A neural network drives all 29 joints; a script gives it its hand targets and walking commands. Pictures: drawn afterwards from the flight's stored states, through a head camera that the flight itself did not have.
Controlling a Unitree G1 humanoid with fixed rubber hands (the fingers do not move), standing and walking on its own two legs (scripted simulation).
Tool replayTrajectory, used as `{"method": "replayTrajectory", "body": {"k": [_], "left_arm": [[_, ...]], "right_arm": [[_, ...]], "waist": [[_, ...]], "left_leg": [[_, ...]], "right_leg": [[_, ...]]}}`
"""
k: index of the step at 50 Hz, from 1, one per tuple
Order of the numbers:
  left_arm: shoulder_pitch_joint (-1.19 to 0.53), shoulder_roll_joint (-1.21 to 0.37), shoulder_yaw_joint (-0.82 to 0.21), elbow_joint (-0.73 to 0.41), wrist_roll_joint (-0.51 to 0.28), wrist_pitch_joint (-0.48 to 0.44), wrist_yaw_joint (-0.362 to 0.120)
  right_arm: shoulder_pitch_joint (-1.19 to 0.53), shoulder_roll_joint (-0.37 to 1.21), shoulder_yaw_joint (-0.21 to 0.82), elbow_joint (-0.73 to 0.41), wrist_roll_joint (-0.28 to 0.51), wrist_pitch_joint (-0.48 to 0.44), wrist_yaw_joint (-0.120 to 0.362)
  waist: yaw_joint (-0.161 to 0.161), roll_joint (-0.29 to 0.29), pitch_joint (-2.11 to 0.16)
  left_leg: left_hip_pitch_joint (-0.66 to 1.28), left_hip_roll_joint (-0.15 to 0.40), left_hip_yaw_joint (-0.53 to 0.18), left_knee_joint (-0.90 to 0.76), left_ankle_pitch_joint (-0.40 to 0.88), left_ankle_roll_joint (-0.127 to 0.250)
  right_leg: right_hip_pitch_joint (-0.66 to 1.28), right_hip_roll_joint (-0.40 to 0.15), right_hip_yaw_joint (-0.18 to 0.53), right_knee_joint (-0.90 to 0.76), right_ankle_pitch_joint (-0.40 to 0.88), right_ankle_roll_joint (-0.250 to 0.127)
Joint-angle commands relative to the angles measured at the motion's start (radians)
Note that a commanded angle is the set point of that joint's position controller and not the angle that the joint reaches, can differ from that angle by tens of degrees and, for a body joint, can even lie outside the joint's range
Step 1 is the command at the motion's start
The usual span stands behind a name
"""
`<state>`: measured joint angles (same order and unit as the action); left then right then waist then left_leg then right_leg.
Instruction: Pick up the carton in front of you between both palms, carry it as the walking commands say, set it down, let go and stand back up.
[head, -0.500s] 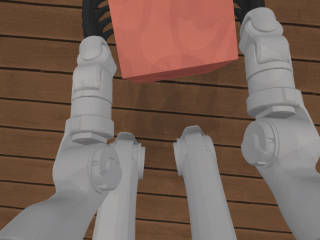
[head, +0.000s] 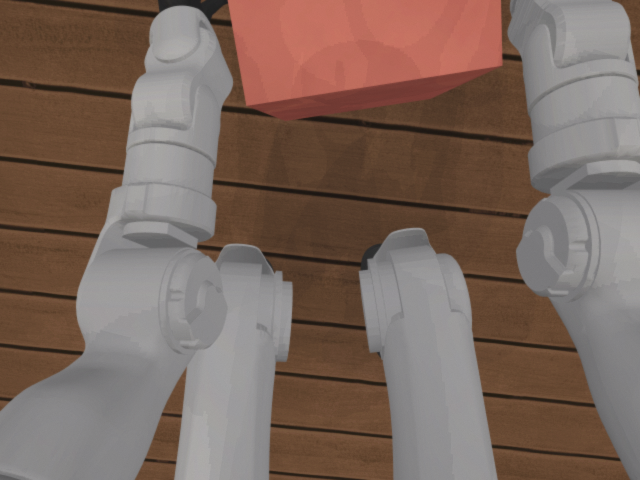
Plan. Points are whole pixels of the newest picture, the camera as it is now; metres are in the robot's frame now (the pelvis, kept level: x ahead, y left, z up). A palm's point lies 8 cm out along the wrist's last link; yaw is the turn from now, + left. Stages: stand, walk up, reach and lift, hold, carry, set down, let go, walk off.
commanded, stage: set down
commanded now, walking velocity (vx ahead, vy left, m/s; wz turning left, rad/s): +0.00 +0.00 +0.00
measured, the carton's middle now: (351, 3) +0.55 -0.08 -0.25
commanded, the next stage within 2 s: none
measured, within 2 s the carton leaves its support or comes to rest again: rests again in 0.16 s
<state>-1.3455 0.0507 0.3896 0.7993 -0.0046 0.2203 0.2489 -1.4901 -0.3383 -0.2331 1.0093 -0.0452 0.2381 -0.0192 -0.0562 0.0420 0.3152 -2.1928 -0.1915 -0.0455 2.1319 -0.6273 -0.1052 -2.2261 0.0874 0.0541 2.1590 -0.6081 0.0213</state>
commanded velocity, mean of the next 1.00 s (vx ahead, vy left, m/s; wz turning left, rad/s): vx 0.00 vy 0.00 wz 0.00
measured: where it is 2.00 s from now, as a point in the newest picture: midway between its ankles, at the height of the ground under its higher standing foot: (319, 328)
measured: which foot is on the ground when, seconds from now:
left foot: down 0.00-1.00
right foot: down 0.00-1.00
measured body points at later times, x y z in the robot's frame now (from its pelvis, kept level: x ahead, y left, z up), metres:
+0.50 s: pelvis -0.01 +0.00 -0.02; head +0.35 -0.05 +0.23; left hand +0.55 +0.08 -0.19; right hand +0.54 -0.23 -0.18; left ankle +0.10 +0.12 -0.36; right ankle +0.10 -0.11 -0.36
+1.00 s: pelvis -0.01 +0.00 -0.02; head +0.36 -0.05 +0.21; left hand +0.55 +0.09 -0.21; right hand +0.53 -0.24 -0.21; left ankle +0.10 +0.12 -0.36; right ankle +0.10 -0.11 -0.36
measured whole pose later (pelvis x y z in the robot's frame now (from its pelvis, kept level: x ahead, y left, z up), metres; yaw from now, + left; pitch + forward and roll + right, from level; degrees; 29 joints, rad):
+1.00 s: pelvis -0.01 +0.00 -0.02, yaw +0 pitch +31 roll +3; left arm -1.50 0.17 0.36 1.05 0.03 0.12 0.12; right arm -1.55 -0.42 -0.27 1.18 -0.08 0.12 0.06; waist -0.05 0.05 0.52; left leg -2.14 -0.15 -0.01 2.21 -0.63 -0.09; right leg -2.18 0.04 0.03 2.24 -0.60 0.00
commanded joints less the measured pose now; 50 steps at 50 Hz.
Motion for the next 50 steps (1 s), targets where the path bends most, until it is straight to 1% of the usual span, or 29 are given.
{"method": "replayTrajectory", "body": {"k": [1, 5, 6, 8, 9, 10, 11, 12, 13, 14, 17, 18, 20, 23, 24, 25, 28, 33, 34, 35, 36, 37, 38, 41, 43, 44, 48, 49, 50], "left_arm": [[-0.698, -0.822, -0.425, -0.088, -0.073, -0.032, -0.274], [-0.712, -0.803, -0.399, -0.077, -0.058, -0.037, -0.279], [-0.731, -0.802, -0.405, -0.093, -0.075, -0.041, -0.281], [-0.722, -0.775, -0.393, -0.074, -0.061, -0.046, -0.277], [-0.734, -0.764, -0.401, -0.082, -0.079, -0.049, -0.278], [-0.714, -0.784, -0.397, -0.032, -0.077, -0.043, -0.282], [-0.723, -0.780, -0.389, -0.053, -0.082, -0.046, -0.280], [-0.694, -0.760, -0.370, -0.018, -0.063, -0.043, -0.281], [-0.697, -0.755, -0.367, 0.001, -0.061, -0.046, -0.283], [-0.664, -0.756, -0.345, 0.027, -0.051, -0.043, -0.287], [-0.659, -0.707, -0.315, 0.049, -0.037, -0.039, -0.294], [-0.642, -0.693, -0.304, 0.069, -0.016, -0.036, -0.297], [-0.618, -0.714, -0.287, 0.096, -0.008, -0.031, -0.314], [-0.624, -0.670, -0.263, 0.103, -0.003, -0.032, -0.321], [-0.607, -0.666, -0.246, 0.115, 0.009, -0.031, -0.319], [-0.596, -0.646, -0.241, 0.123, 0.013, -0.033, -0.321], [-0.556, -0.622, -0.198, 0.154, 0.046, -0.023, -0.331], [-0.545, -0.578, -0.160, 0.174, 0.071, -0.022, -0.331], [-0.540, -0.566, -0.159, 0.171, 0.070, -0.023, -0.327], [-0.511, -0.561, -0.131, 0.201, 0.081, -0.016, -0.330], [-0.491, -0.536, -0.132, 0.203, 0.099, -0.016, -0.325], [-0.467, -0.555, -0.120, 0.222, 0.097, -0.014, -0.329], [-0.471, -0.519, -0.108, 0.211, 0.093, -0.018, -0.325], [-0.475, -0.463, -0.114, 0.206, 0.088, -0.024, -0.314], [-0.433, -0.379, -0.097, 0.219, 0.082, -0.036, -0.291], [-0.404, -0.266, -0.079, 0.206, 0.084, -0.049, -0.263], [-0.319, 0.238, -0.015, 0.184, 0.053, -0.117, -0.114], [-0.337, 0.270, -0.070, 0.185, -0.005, -0.126, -0.096], [-0.360, 0.286, -0.077, 0.171, -0.019, -0.142, -0.084]], "right_arm": [[-0.398, 0.895, 0.270, -0.020, 0.067, -0.006, 0.291], [-0.403, 0.887, 0.252, -0.005, 0.060, -0.015, 0.294], [-0.436, 0.872, 0.254, -0.035, 0.061, -0.022, 0.294], [-0.430, 0.860, 0.242, -0.016, 0.072, -0.027, 0.300], [-0.441, 0.845, 0.248, -0.051, 0.073, -0.035, 0.296], [-0.483, 0.814, 0.248, -0.055, 0.071, -0.042, 0.295], [-0.465, 0.839, 0.261, -0.030, 0.083, -0.036, 0.292], [-0.485, 0.817, 0.272, -0.035, 0.089, -0.040, 0.290], [-0.479, 0.808, 0.259, -0.020, 0.066, -0.040, 0.288], [-0.495, 0.798, 0.256, -0.037, 0.073, -0.046, 0.286], [-0.440, 0.777, 0.219, 0.005, 0.052, -0.036, 0.293], [-0.442, 0.791, 0.223, 0.004, 0.056, -0.034, 0.299], [-0.451, 0.766, 0.203, 0.025, 0.038, -0.035, 0.307], [-0.418, 0.736, 0.180, 0.065, 0.012, -0.030, 0.305], [-0.412, 0.744, 0.173, 0.076, 0.014, -0.026, 0.305], [-0.410, 0.731, 0.173, 0.069, -0.003, -0.028, 0.299], [-0.397, 0.687, 0.140, 0.080, -0.022, -0.027, 0.303], [-0.378, 0.669, 0.112, 0.103, -0.049, -0.018, 0.301], [-0.347, 0.653, 0.098, 0.110, -0.052, -0.017, 0.302], [-0.331, 0.628, 0.093, 0.125, -0.072, -0.011, 0.302], [-0.317, 0.629, 0.079, 0.144, -0.079, -0.009, 0.301], [-0.341, 0.609, 0.080, 0.111, -0.074, -0.013, 0.304], [-0.311, 0.579, 0.070, 0.137, -0.086, -0.014, 0.296], [-0.314, 0.529, 0.055, 0.128, -0.093, -0.019, 0.289], [-0.317, 0.401, 0.030, 0.142, -0.102, -0.038, 0.258], [-0.268, 0.314, 0.005, 0.136, -0.097, -0.051, 0.235], [-0.252, -0.236, -0.061, 0.120, -0.048, -0.139, 0.072], [-0.281, -0.246, -0.028, 0.100, 0.003, -0.156, 0.051], [-0.309, -0.259, 0.009, 0.089, 0.045, -0.173, 0.037]], "waist": [[-0.065, 0.001, -1.176], [-0.046, 0.007, -1.094], [-0.070, 0.005, -1.086], [-0.038, 0.031, -1.056], [-0.072, 0.019, -1.071], [-0.071, 0.038, -1.050], [-0.047, -0.009, -1.057], [-0.041, -0.011, -1.024], [-0.065, -0.026, -0.977], [-0.030, -0.009, -0.961], [-0.043, -0.008, -0.893], [-0.018, -0.006, -0.868], [-0.029, 0.023, -0.783], [-0.040, -0.016, -0.752], [-0.004, 0.000, -0.748], [-0.036, -0.024, -0.735], [-0.011, -0.012, -0.685], [-0.013, -0.034, -0.635], [-0.015, -0.001, -0.637], [-0.022, -0.020, -0.612], [-0.003, -0.014, -0.600], [-0.016, 0.007, -0.592], [-0.005, -0.023, -0.590], [-0.010, -0.023, -0.609], [-0.037, -0.033, -0.631], [-0.010, -0.012, -0.639], [-0.024, -0.038, -0.750], [-0.021, -0.009, -0.831], [0.007, -0.009, -0.850]], "left_leg": [[0.480, -0.011, 0.142, -0.105, 0.379, 0.048], [0.439, -0.008, 0.137, -0.118, 0.352, 0.051], [0.451, -0.011, 0.128, -0.105, 0.347, 0.059], [0.467, -0.006, 0.131, -0.103, 0.356, 0.059], [0.472, -0.007, 0.123, -0.095, 0.356, 0.062], [0.455, -0.008, 0.121, -0.096, 0.350, 0.061], [0.458, -0.013, 0.125, -0.093, 0.346, 0.064], [0.427, -0.006, 0.125, -0.089, 0.326, 0.065], [0.397, -0.005, 0.119, -0.072, 0.308, 0.066], [0.399, -0.011, 0.123, -0.084, 0.304, 0.068], [0.387, -0.005, 0.129, -0.078, 0.276, 0.066], [0.402, -0.004, 0.126, -0.073, 0.262, 0.075], [0.359, -0.004, 0.122, -0.087, 0.234, 0.078], [0.324, -0.001, 0.119, -0.083, 0.191, 0.076], [0.324, -0.001, 0.134, -0.079, 0.193, 0.075], [0.308, -0.001, 0.119, -0.073, 0.186, 0.079], [0.305, 0.007, 0.127, -0.077, 0.168, 0.079], [0.262, 0.010, 0.119, -0.079, 0.148, 0.087], [0.258, 0.013, 0.132, -0.065, 0.141, 0.081], [0.258, 0.014, 0.126, -0.075, 0.135, 0.084], [0.264, 0.020, 0.120, -0.075, 0.145, 0.082], [0.253, 0.014, 0.120, -0.070, 0.144, 0.077], [0.282, 0.015, 0.125, -0.069, 0.132, 0.076], [0.288, 0.016, 0.117, -0.070, 0.145, 0.072], [0.330, 0.023, 0.112, -0.069, 0.171, 0.060], [0.351, 0.028, 0.129, -0.058, 0.189, 0.049], [0.413, 0.065, 0.123, -0.052, 0.254, 0.024], [0.479, 0.064, 0.120, -0.056, 0.273, 0.023], [0.447, 0.067, 0.122, -0.042, 0.317, 0.024]], "right_leg": [[0.606, 0.013, -0.074, -0.173, 0.478, -0.027], [0.550, 0.017, -0.071, -0.166, 0.440, -0.032], [0.514, 0.015, -0.082, -0.162, 0.421, -0.036], [0.498, 0.012, -0.070, -0.155, 0.411, -0.040], [0.497, 0.013, -0.074, -0.157, 0.417, -0.038], [0.499, 0.010, -0.074, -0.148, 0.409, -0.045], [0.516, 0.010, -0.071, -0.148, 0.397, -0.042], [0.521, 0.009, -0.069, -0.143, 0.389, -0.041], [0.515, 0.002, -0.062, -0.140, 0.382, -0.040], [0.496, 0.003, -0.069, -0.137, 0.361, -0.039], [0.488, 0.006, -0.056, -0.150, 0.340, -0.043], [0.458, 0.006, -0.052, -0.142, 0.310, -0.044], [0.410, 0.003, -0.051, -0.150, 0.274, -0.051], [0.437, -0.002, -0.055, -0.143, 0.252, -0.051], [0.423, -0.003, -0.038, -0.152, 0.235, -0.052], [0.433, -0.005, -0.049, -0.143, 0.253, -0.047], [0.402, -0.004, -0.047, -0.149, 0.214, -0.047], [0.402, -0.008, -0.033, -0.151, 0.216, -0.049], [0.399, -0.008, -0.022, -0.158, 0.207, -0.051], [0.394, -0.012, -0.028, -0.154, 0.194, -0.051], [0.384, -0.012, -0.019, -0.153, 0.205, -0.051], [0.380, -0.009, -0.025, -0.140, 0.203, -0.058], [0.399, -0.010, -0.021, -0.158, 0.175, -0.052], [0.408, -0.019, -0.028, -0.136, 0.202, -0.053], [0.431, -0.019, -0.040, -0.138, 0.226, -0.045], [0.445, -0.030, -0.028, -0.139, 0.231, -0.042], [0.516, -0.059, -0.032, -0.118, 0.329, -0.006], [0.537, -0.061, -0.041, -0.108, 0.335, -0.005], [0.512, -0.065, -0.031, -0.109, 0.373, -0.007]]}}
